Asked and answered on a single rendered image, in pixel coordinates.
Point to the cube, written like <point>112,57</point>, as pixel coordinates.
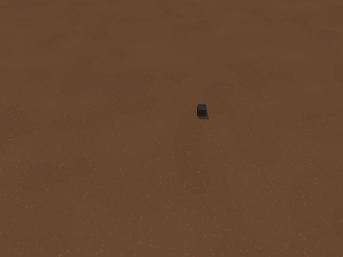
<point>201,110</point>

